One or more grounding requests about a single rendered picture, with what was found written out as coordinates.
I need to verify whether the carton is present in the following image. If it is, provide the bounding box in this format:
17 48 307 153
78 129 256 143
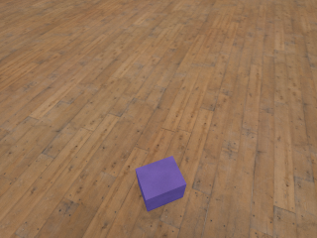
135 156 187 212

